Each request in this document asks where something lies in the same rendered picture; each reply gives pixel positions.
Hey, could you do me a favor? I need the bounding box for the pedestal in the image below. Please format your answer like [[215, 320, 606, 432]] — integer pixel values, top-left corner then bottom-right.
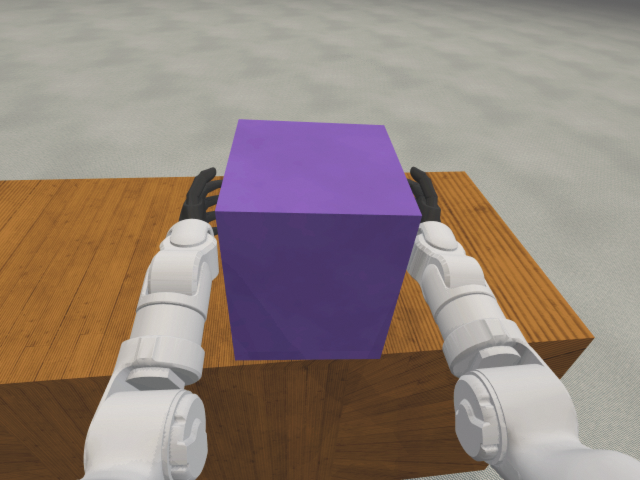
[[0, 171, 595, 480]]

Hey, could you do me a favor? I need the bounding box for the right robot forearm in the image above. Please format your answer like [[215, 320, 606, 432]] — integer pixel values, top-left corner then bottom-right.
[[407, 221, 579, 437]]

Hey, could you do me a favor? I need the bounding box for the robot right hand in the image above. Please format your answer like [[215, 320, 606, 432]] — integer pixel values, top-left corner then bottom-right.
[[407, 167, 441, 223]]

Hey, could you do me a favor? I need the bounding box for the left robot upper arm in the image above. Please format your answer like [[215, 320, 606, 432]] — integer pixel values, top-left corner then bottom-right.
[[80, 389, 208, 480]]

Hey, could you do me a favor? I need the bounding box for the left robot forearm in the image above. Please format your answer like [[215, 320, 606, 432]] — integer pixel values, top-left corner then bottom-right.
[[84, 219, 219, 471]]

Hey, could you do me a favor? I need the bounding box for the robot left hand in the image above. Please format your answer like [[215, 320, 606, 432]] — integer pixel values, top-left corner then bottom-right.
[[179, 167, 223, 236]]

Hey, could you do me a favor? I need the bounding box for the carton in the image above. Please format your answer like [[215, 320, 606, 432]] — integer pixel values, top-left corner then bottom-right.
[[215, 119, 422, 360]]

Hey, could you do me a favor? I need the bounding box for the right robot upper arm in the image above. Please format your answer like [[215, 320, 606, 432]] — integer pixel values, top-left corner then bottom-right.
[[454, 364, 640, 480]]

